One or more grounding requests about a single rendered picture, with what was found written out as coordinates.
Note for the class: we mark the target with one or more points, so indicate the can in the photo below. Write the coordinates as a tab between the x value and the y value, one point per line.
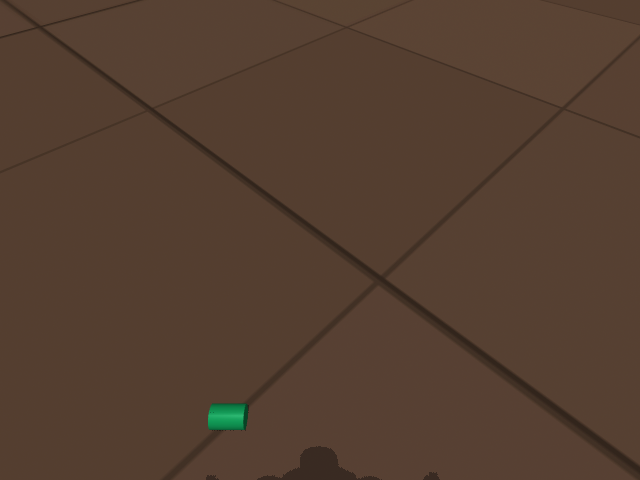
226	416

